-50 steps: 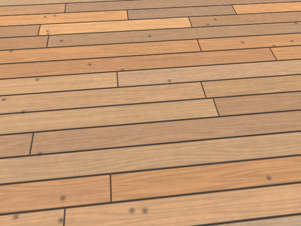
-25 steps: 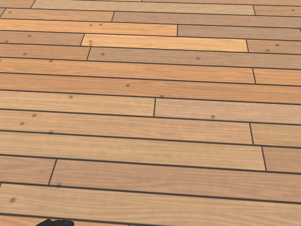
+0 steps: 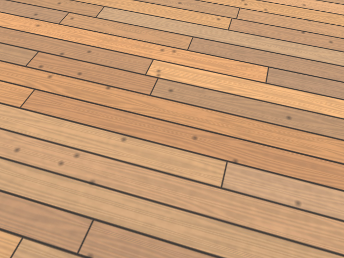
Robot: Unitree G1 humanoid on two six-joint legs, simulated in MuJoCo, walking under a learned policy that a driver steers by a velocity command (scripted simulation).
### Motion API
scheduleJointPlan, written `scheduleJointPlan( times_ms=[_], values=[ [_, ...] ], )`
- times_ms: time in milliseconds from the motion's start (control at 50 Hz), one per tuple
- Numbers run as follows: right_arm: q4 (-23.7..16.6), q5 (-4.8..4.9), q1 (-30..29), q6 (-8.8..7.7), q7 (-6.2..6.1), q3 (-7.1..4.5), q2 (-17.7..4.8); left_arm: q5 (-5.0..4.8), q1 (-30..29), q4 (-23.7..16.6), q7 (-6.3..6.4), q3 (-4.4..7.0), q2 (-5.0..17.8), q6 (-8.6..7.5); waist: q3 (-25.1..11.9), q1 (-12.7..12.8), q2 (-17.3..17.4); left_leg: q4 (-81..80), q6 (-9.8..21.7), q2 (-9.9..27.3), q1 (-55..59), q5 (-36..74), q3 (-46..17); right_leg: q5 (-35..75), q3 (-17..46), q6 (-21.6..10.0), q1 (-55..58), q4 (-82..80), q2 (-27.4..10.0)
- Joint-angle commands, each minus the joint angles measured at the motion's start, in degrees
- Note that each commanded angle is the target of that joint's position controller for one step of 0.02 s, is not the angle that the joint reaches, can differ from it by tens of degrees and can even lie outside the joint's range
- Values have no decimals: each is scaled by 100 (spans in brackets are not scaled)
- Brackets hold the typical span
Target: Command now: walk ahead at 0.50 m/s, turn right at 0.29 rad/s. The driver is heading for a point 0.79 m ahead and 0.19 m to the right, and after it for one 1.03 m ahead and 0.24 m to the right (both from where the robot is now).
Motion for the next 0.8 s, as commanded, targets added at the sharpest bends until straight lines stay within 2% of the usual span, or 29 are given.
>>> scheduleJointPlan(
  times_ms=[20,40,60,120,180,220,280,340,380,400,420,440,460,480,500,520,540,560,580,620,680,740,800],
  values=[
    [126,114,1080,-37,-63,-244,-648,19,-156,-388,-4,191,559,-3,-253,-566,516,-2014,552,1792,1891,-154,-1912,466,361,-116,-2134,1055,-398],
    [175,133,1013,-85,-84,-212,-532,109,-144,-366,-39,211,534,70,-87,-433,645,-2149,432,1609,1554,154,-1514,612,341,-60,-1970,928,-466],
    [211,127,1009,-134,-97,-211,-505,152,-90,-326,-85,212,449,141,-72,-352,633,-2222,390,1515,1411,436,-1215,765,304,-14,-1851,965,-463],
    [370,177,1252,-277,-115,-268,-598,150,-489,-500,-184,240,329,237,-19,-267,484,-2358,424,1478,1493,1214,-639,1264,250,60,-2235,948,-500],
    [524,159,1522,-287,-140,-273,-545,166,-1069,-720,-245,231,280,263,122,-333,470,-2400,456,1432,1661,1513,-168,1827,181,128,-2729,566,-552],
    [601,148,1596,-278,-146,-265,-528,165,-1514,-895,-290,184,215,246,239,-390,451,-2381,426,1330,1659,1674,166,2221,41,144,-2701,-146,-512],
    [713,148,1800,-264,-179,-302,-693,188,-2164,-1157,-361,104,164,232,339,-546,442,-2351,395,1408,1820,1982,485,2504,-314,41,-2402,-1140,-414],
    [853,136,2035,-195,-218,-339,-832,215,-2461,-1339,-384,105,261,233,362,-599,396,-2046,326,1570,2400,2747,701,2094,-570,-197,-2252,-1644,-265],
    [888,119,2022,-128,-251,-368,-970,227,-2332,-1352,-348,145,350,241,177,-481,491,-1402,250,1598,2714,4362,900,1537,-796,-421,-1822,-1808,51],
    [899,109,2006,-80,-266,-394,-1071,232,-2080,-1301,-318,184,422,240,-18,-353,570,-848,226,1608,2817,5155,971,1188,-889,-552,-1469,-1843,260],
    [898,103,1998,-14,-268,-420,-1163,227,-1603,-1178,-286,246,526,212,-318,-151,580,-4,218,1603,2807,5480,1005,936,-908,-700,-928,-1983,478],
    [858,127,1952,38,-254,-427,-1205,263,-809,-932,-225,346,676,154,-778,211,405,1235,113,1522,2363,4894,1084,1093,-801,-876,166,-2443,645],
    [687,120,1973,32,-229,-378,-1033,323,-8,-736,-126,528,1199,135,-1346,510,-153,2967,-77,1329,1133,2908,1092,506,502,-1181,1578,-2738,-249],
    [223,202,1974,-30,-110,-306,-518,185,-360,-893,-84,681,1825,200,-1732,56,-1586,5149,-477,-81,-1464,-1929,619,558,3878,-2091,3081,-3481,-1824],
    [64,144,1289,-105,-87,-362,-961,64,-213,-937,-62,668,1755,272,-1662,345,-472,5335,-437,46,-2090,-1671,-557,1164,4051,-2098,2981,-3887,-1879],
    [-18,214,1040,-181,-63,-315,-815,51,-479,-868,-2,600,1501,268,-949,170,-203,5054,-377,355,-2267,-1129,-660,1655,3185,-1962,2387,-3876,-1787],
    [69,220,1177,-226,-82,-299,-784,35,-701,-834,17,518,1173,229,-423,-129,186,4397,-368,571,-1921,-828,-643,2424,2619,-1685,1533,-3950,-1516],
    [68,124,1161,-163,-89,-307,-763,19,-911,-843,41,465,1012,176,-249,-336,245,3960,-407,698,-1585,-792,-702,2848,2195,-1482,1039,-3990,-1191],
    [122,21,1337,-48,-81,-294,-728,7,-1091,-889,50,418,893,129,-275,-506,191,3744,-471,720,-1225,-754,-699,3130,1883,-1395,717,-4067,-972],
    [98,-43,1390,135,-39,-289,-653,-25,-1002,-872,17,405,928,8,-353,-593,96,3408,-587,681,-1038,-717,-615,3501,1663,-1391,476,-4138,-768],
    [-125,-25,841,221,-7,-270,-598,-11,-704,-817,-3,447,1107,-40,-164,-468,-43,2699,-724,667,-1361,-144,-507,3150,1598,-1289,323,-4331,-584],
    [-364,3,124,222,3,-258,-627,-11,-338,-764,-3,447,1099,-28,-23,-196,-194,1870,-779,603,-1740,497,-524,2948,1728,-1121,596,-4345,-511],
    [-419,29,-195,176,63,-200,-540,1,-33,-636,22,380,961,-72,-49,-10,-288,1093,-650,543,-1729,1073,-411,3395,1477,-926,1095,-4323,-537]
  ],
)
Next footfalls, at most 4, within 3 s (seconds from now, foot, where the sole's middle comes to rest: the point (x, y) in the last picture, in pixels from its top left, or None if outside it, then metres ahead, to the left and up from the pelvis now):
0.44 right None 0.36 -0.14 -0.77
1.00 left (216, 200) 0.71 -0.12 -0.77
1.60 right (260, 211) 0.67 -0.30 -0.77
2.02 left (207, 217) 0.63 -0.08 -0.77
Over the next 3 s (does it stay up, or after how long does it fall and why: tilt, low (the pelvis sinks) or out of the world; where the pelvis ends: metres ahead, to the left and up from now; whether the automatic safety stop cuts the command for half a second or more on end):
stays up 0.62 -0.18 0.01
